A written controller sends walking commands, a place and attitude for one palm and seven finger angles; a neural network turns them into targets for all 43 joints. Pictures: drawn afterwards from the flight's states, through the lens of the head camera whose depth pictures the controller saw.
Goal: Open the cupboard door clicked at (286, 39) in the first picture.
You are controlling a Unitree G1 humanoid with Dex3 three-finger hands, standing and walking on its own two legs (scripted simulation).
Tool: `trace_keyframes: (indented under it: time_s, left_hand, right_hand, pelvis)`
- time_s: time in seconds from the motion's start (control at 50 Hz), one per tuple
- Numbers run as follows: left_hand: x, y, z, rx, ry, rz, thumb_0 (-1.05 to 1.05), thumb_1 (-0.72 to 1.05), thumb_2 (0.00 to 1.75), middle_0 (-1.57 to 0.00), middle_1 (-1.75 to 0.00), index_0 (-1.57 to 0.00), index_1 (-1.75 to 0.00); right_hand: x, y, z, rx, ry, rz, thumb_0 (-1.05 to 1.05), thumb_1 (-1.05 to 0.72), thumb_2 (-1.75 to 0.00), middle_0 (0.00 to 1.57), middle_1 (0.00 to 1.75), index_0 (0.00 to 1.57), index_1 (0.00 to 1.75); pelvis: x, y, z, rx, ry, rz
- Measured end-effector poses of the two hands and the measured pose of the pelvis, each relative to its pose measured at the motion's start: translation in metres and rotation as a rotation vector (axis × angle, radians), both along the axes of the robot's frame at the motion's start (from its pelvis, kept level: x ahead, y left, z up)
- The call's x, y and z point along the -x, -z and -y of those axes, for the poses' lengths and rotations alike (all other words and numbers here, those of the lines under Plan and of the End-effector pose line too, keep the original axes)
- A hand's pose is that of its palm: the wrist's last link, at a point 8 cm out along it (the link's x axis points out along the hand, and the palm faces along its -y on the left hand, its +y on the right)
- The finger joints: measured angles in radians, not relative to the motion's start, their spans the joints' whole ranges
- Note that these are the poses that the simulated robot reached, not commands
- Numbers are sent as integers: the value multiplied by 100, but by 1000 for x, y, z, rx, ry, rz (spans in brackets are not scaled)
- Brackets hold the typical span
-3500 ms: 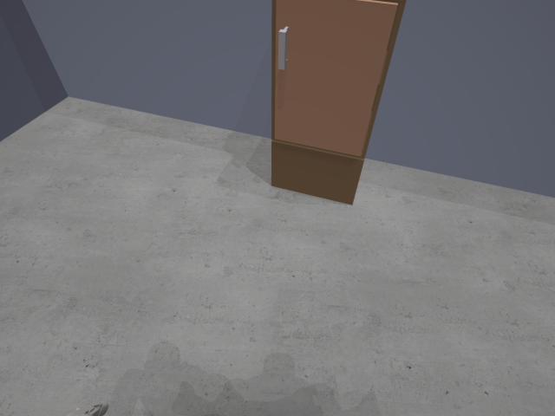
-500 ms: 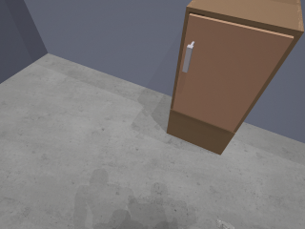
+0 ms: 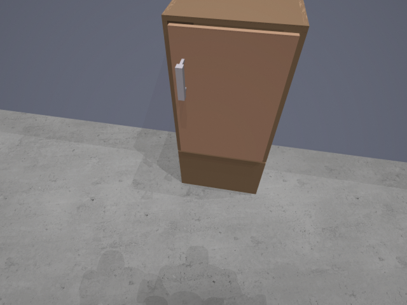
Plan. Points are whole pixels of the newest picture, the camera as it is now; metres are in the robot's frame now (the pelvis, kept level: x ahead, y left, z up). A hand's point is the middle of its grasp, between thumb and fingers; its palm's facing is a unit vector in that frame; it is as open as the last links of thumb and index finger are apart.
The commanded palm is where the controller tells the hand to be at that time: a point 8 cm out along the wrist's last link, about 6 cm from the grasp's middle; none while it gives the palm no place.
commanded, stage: turn to face it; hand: left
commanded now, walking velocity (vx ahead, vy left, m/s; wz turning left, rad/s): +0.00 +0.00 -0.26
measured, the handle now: (182, 79) +0.81 +0.13 -0.02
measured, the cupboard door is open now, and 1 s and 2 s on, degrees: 0 0 0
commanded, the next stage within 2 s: take the last steps up to it in 0.04 s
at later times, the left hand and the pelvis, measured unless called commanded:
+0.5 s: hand out of the picture +0.11 +0.17 -0.17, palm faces -0.13 -0.97 -0.20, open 7.3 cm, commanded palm none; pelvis +0.02 +0.00 -0.01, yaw -8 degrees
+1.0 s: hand out of the picture +0.14 +0.19 -0.19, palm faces -0.08 -0.99 -0.15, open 7.3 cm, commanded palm none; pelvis +0.17 +0.01 -0.01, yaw -9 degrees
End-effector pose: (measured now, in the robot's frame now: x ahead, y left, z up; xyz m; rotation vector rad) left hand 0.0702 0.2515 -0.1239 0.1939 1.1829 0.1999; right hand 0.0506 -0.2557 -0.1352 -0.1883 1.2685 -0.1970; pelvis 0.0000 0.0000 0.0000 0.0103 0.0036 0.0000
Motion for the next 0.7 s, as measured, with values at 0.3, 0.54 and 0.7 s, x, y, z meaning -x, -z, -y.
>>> trace_keyframes:
  time_s: [0.3,0.54,0.7]
  left_hand:
    - [-6,15,-16,72,103,-97,0,91,90,-20,-30,-20,-30]
    - [-44,12,38,53,143,-28,0,92,90,-20,-30,-20,-30]
    - [-6,12,35,45,80,-193,-1,93,90,-20,-30,-20,-30]
  right_hand:
    - [57,-10,-60,-27,112,-34,1,-91,-90,20,30,21,30]
    - [115,19,-38,-115,223,-238,1,-91,-90,20,30,21,30]
    - [25,6,-10,-84,185,-104,1,-91,-90,20,30,20,29]
  pelvis:
    - [-2,-6,-29,26,103,6]
    - [-29,5,6,20,123,28]
    - [-67,-4,13,15,122,25]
